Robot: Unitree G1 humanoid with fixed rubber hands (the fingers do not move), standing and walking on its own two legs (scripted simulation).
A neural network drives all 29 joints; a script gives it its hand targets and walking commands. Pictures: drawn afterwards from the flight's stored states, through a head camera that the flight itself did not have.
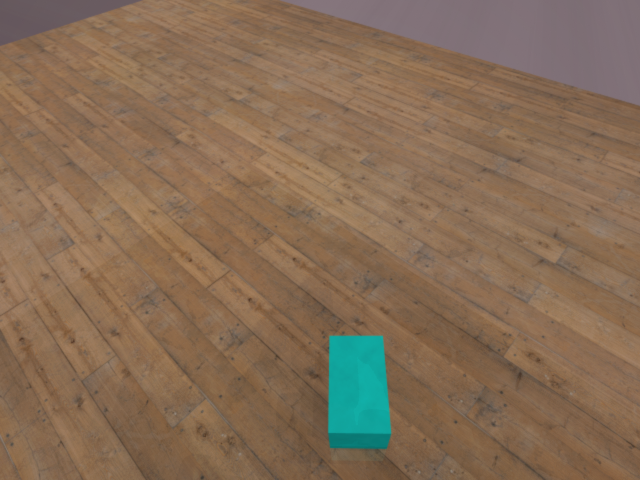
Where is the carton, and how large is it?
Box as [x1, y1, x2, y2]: [328, 336, 390, 448]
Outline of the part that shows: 329,336 328,434 330,447 386,448 390,436 390,424 382,336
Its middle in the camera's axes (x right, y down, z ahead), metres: +0.11 +0.44 +1.16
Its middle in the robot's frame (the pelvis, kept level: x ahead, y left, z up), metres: +0.50 -0.03 -0.69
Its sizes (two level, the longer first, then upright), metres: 0.280 0.164 0.153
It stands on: the floor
